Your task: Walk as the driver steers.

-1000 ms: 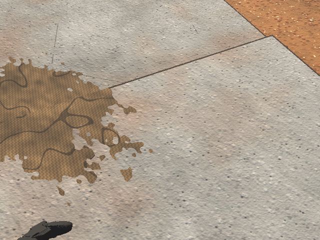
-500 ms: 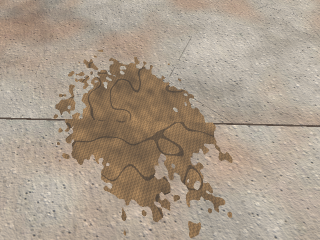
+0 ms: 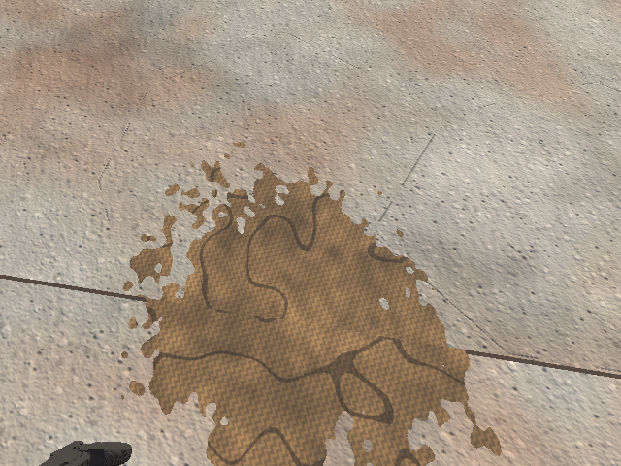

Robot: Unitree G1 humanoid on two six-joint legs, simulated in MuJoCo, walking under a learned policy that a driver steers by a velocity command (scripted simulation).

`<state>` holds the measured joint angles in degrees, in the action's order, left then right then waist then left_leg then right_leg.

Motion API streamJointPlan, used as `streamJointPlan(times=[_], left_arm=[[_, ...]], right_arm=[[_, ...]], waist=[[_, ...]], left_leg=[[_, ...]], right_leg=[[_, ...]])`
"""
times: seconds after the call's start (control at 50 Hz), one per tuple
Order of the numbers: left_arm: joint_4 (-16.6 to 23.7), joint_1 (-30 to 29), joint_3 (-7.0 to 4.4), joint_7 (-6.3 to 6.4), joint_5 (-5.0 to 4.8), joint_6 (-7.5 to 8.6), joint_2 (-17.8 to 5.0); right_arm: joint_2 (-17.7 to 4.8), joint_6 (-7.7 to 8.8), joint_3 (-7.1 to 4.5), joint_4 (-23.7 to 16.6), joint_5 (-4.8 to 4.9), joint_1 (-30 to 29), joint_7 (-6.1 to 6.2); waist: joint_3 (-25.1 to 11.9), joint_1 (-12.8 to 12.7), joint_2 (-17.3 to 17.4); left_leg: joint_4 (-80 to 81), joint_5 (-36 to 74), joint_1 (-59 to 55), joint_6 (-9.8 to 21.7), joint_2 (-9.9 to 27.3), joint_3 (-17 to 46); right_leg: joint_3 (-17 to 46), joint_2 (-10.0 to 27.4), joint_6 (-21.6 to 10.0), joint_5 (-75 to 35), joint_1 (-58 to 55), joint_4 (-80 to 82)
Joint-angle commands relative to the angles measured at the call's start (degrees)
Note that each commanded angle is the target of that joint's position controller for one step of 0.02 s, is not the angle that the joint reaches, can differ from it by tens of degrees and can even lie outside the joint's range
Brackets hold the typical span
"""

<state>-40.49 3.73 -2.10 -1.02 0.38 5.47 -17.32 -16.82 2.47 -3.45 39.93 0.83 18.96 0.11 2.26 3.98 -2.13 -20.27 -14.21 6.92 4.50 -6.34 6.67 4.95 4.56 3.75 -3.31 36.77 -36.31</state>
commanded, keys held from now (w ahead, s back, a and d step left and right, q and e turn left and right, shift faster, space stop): w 0.80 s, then w+e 0.20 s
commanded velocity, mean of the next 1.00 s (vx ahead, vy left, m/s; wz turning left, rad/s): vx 0.50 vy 0.00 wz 0.05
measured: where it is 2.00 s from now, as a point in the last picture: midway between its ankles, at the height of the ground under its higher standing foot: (330, 232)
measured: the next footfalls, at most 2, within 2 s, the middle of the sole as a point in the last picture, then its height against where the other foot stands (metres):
right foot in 0.12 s outside the picture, level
left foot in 0.66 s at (245, 434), level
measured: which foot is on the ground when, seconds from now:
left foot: down 0.00-0.14, up 0.16-0.64, down 0.66-1.00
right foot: up 0.00-0.10, down 0.12-0.68, up 0.70-1.00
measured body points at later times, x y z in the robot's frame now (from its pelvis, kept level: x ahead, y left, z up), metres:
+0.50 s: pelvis +0.28 -0.05 +0.00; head +0.31 -0.05 +0.45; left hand +0.27 +0.23 -0.12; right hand +0.49 -0.28 -0.09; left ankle +0.44 +0.13 -0.69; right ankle +0.22 -0.15 -0.74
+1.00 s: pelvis +0.56 +0.02 +0.00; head +0.58 +0.02 +0.45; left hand +0.72 +0.28 -0.10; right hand +0.60 -0.27 -0.12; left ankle +0.50 +0.11 -0.74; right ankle +0.73 -0.15 -0.69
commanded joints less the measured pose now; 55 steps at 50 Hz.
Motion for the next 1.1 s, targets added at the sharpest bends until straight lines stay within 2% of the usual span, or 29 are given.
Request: streamJointPlan(times=[0.02, 0.08, 0.1, 0.12, 0.14, 0.16, 0.18, 0.2, 0.22, 0.24, 0.26, 0.32, 0.42, 0.54, 0.6, 0.64, 0.66, 0.68, 0.7, 0.72, 0.74, 0.76, 0.78, 0.82, 0.88, 0.94, 0.96, 1.02, 1.1], left_arm=[[4.8, -5.6, -0.89, -0.77, -0.66, 1.26, -4.5], [4.9, -4.0, -1.7, -1.08, -0.63, 1.59, -6.2], [4.3, -1.3, -2.06, -0.97, -0.54, 1.7, -6.6], [2.8, 4.2, -2.98, -0.64, -0.19, 1.85, -8.2], [1.9, 12.7, -3.75, -0.32, 0.52, 2.02, -10.9], [-0.2, 19.4, -5.31, -0.35, 0.69, 1.32, -15.8], [-1.4, 21.5, -4.3, -0.99, -1.23, 0.99, -11.3], [-0.9, 17.9, -3.25, -0.86, -1.42, 0.78, -8.2], [-0.1, 14.2, -2.68, -0.68, -0.61, 0.36, -7.0], [-0.2, 12.0, -2.14, -0.67, -0.19, 0.14, -5.8], [-0.1, 10.8, -1.71, -0.55, 0.3, 0.3, -4.7], [-0.9, 10.9, -1.77, -0.4, -0.24, 0.72, -5.0], [-3.1, 13.6, -2.42, 0.3, -0.91, 0.15, -7.6], [-6.6, 19.6, -2.6, 0.64, -1.62, -1.39, -8.7], [-7.5, 19.7, -3.11, 1.07, -1.77, -2.44, -9.9], [-7.3, 18.1, -3.03, 1.4, -1.78, -2.91, -10.0], [-6.2, 17.7, -2.05, 1.56, -0.88, -2.8, -7.9], [-4.5, 24.1, 0.07, 1.19, -0.31, -1.62, -1.4], [-5.4, 22.9, -0.33, 0.76, -1.04, -0.33, -4.0], [-3.8, 17.5, -1.63, 0.34, -2.53, 0.37, -8.3], [-2.8, 13.6, -1.59, 0.33, -2.61, 0.65, -8.1], [-2.6, 11.9, -1.69, 0.45, -1.71, 0.52, -7.5], [-3.0, 12.8, -1.94, 0.55, -1.18, -0.03, -6.9], [-4.1, 15.5, -1.54, 0.58, -1.24, -1.4, -4.4], [-2.9, 11.5, -1.33, 0.88, -1.29, -2.48, -3.3], [-1.6, 6.5, -1.05, 0.12, -1.14, -1.75, -2.4], [-1.7, 5.8, -1.13, -0.22, -1.12, -1.44, -2.3], [-0.1, 1.6, -1.32, -1.14, -1.74, -0.94, -2.7], [3.1, -3.3, -1.15, -2.74, -1.51, -0.91, -2.5]], right_arm=[[-9.1, 0.76, -2.48, -1.5, 0.39, 2.2, 0.28], [-9.3, 0.24, -2.62, -0.2, 0.12, 2.8, 0.33], [-9.1, 0.0, -2.56, -0.2, 0.15, 2.2, 0.31], [-7.8, -0.1, -2.04, -0.2, -0.01, 2.0, 0.26], [-5.5, -0.14, -1.0, -1.2, -0.72, 2.1, 0.32], [-1.6, 0.65, 0.23, -1.5, 0.42, 10.2, 0.29], [-4.9, 1.07, -0.09, -1.3, 0.79, 8.6, 0.38], [-8.8, 1.17, -1.27, -2.2, 1.37, 2.0, 0.34], [-8.4, 1.22, -1.09, -3.3, 0.91, -2.2, 0.42], [-7.6, 1.37, -1.07, -3.9, 0.0, -4.4, 0.28], [-6.8, 1.32, -1.24, -3.7, -0.37, -3.9, 0.16], [-4.1, 0.89, -0.72, -2.7, -0.33, -2.2, -0.06], [-1.9, 1.58, 0.31, -4.6, -0.67, -10.9, -0.42], [-1.8, 2.57, 0.56, -7.2, 0.23, -20.4, -2.11], [-3.3, 2.86, 0.0, -7.5, 0.14, -19.6, -2.78], [-6.7, 2.85, -1.85, -4.3, -0.29, -8.7, -2.28], [-9.8, 2.66, -3.03, -2.1, -0.75, 1.3, -1.64], [-15.9, 2.31, -4.33, -1.1, -1.41, 6.7, -1.34], [-11.2, 1.99, -3.18, -0.6, -0.45, 8.0, -1.43], [-8.7, 1.92, -2.12, -0.7, -0.2, 3.9, -1.32], [-7.4, 1.81, -1.65, -1.1, -0.4, 0.1, -1.24], [-5.9, 1.84, -1.16, -1.2, -0.83, -3.0, -1.45], [-4.6, 2.18, -0.72, -1.3, -1.31, -5.0, -1.61], [-4.4, 2.9, -0.86, -0.7, -1.18, -6.4, -1.76], [-6.1, 3.87, -1.53, 1.4, -1.52, -5.3, -1.28], [-7.4, 4.02, -1.77, 2.8, -1.5, -4.9, -0.64], [-8.1, 4.29, -1.93, 3.2, -1.82, -4.1, -0.46], [-7.8, 4.25, -1.95, 5.1, -1.03, -1.8, -0.1], [-8.5, 2.43, -2.56, 7.2, -0.57, 1.0, 0.41]], waist=[[-0.7, 0.9, 6.7], [-0.3, -0.5, 8.5], [-1.0, -2.3, 9.0], [-4.4, -5.0, 8.1], [-12.6, -8.6, 4.1], [-21.3, -7.2, -11.5], [-20.3, -8.9, -12.4], [-11.1, -9.6, -6.1], [-6.7, -8.5, -2.3], [-2.6, -7.3, -1.2], [-2.0, -5.7, -2.6], [-2.3, -4.3, -3.8], [-0.7, -6.6, -1.9], [1.7, -9.5, -1.6], [0.8, -7.5, -2.4], [-6.2, -1.1, -2.1], [-14.0, 3.2, 0.3], [-22.6, 1.3, 14.2], [-25.5, 2.7, 16.0], [-15.3, 2.4, 12.0], [-9.6, 0.9, 8.4], [-5.4, -0.8, 6.0], [-3.8, -2.9, 7.0], [-3.6, -5.0, 7.7], [-0.9, -4.6, 6.0], [-0.1, -3.2, 5.3], [-0.8, -2.6, 4.7], [1.2, -0.8, 4.1], [2.7, 0.7, 3.5]], left_leg=[[4.8, 8.6, 3.8, 8.0, 14.6, 9.2], [1.0, 12.5, -1.7, 6.8, 17.3, 12.3], [-1.6, 16.9, -2.3, 6.0, 16.8, 12.1], [-8.3, 23.9, -1.9, 4.6, 14.0, 10.2], [-22.5, 19.2, 3.9, 2.4, 10.6, 6.8], [-43.9, -3.4, 24.5, -2.7, 1.7, 0.3], [-51.3, -18.6, 34.2, -3.2, 1.9, 3.1], [-53.8, -14.5, 38.1, -2.8, 5.0, 3.5], [-52.4, -10.2, 37.3, -2.6, 7.7, 0.8], [-48.5, -7.1, 36.6, -2.8, 9.4, -0.3], [-45.3, -4.4, 33.6, -2.9, 11.2, -0.4], [-40.3, -1.5, 30.3, -4.0, 12.1, -2.3], [-23.1, 12.3, 30.7, -5.4, 12.1, -4.1], [-11.3, 17.3, 28.3, -4.3, 9.6, -5.6], [-8.5, 11.4, 25.1, -2.1, 8.4, -6.1], [-6.1, 11.3, 8.5, 0.7, 5.7, -8.8], [-8.9, 12.7, -8.1, 3.9, 11.8, -2.8], [-6.8, 4.7, -30.3, 13.1, 26.6, 23.1], [0.9, -3.9, -31.3, 15.0, 28.9, 35.7], [2.5, -6.7, -23.9, 12.1, 26.8, 27.9], [3.8, -3.6, -15.5, 10.4, 24.3, 20.7], [5.8, 1.3, -8.1, 9.6, 21.9, 15.7], [7.6, 5.8, -2.8, 8.9, 20.0, 12.1], [10.5, 10.7, 2.2, 9.5, 19.0, 7.6], [13.3, 14.5, 3.9, 9.4, 19.0, 1.3], [13.9, 18.1, 4.7, 6.8, 16.3, -6.6], [13.6, 18.9, 4.0, 6.7, 17.0, -7.7], [11.8, 16.7, -1.4, 5.7, 18.2, -10.1], [6.2, 21.3, -12.6, 4.7, 22.2, -10.0]], right_leg=[[-1.7, -2.1, -1.3, -3.0, -7.7, 5.0], [-2.1, -2.6, -4.0, 4.6, -9.0, 7.4], [-3.3, -3.3, -5.2, 6.1, -12.5, 9.0], [-4.0, -3.6, -7.1, 5.7, -20.6, 10.2], [3.3, 3.8, -10.7, 3.6, -34.6, 8.2], [27.3, 15.7, -20.6, 14.7, -55.8, 11.2], [40.2, 17.9, -21.4, 31.3, -56.8, 19.3], [33.3, 16.2, -18.4, 35.3, -49.6, 20.6], [26.3, 13.7, -16.6, 30.8, -42.6, 21.1], [21.3, 11.3, -16.6, 25.1, -36.3, 22.7], [17.8, 9.4, -16.0, 20.3, -32.7, 23.9], [11.3, 7.4, -16.8, 10.1, -29.2, 26.4], [3.5, 5.9, -16.0, 1.3, -29.9, 28.3], [1.9, 8.0, -14.8, -0.2, -35.0, 26.2], [2.3, 9.9, -13.4, -7.8, -39.7, 21.9], [-1.0, 6.8, -11.3, -23.1, -37.9, 9.1], [-2.9, 4.2, -9.3, -15.3, -28.8, -4.9], [-5.6, -5.5, -5.0, 14.2, -5.3, -27.9], [1.6, -6.7, -5.0, 36.3, 3.0, -35.5], [1.6, -3.2, -5.6, 33.4, 7.9, -38.2], [-0.3, -0.5, -5.8, 28.1, 7.4, -36.0], [-1.1, 1.2, -5.3, 24.3, 5.6, -32.3], [-0.7, 2.8, -4.9, 21.4, 1.9, -29.4], [-1.1, 3.4, -3.7, 19.1, -2.2, -27.0], [-0.2, 3.8, -2.5, 11.6, 0.9, -20.0], [-1.3, 1.9, -3.2, -0.8, -2.7, -7.1], [-1.8, 1.5, -3.4, -5.3, -4.3, -6.8], [-0.6, 1.0, -4.7, -10.8, -1.8, -0.7], [-1.8, 0.5, -6.8, -1.4, 4.9, 3.2]])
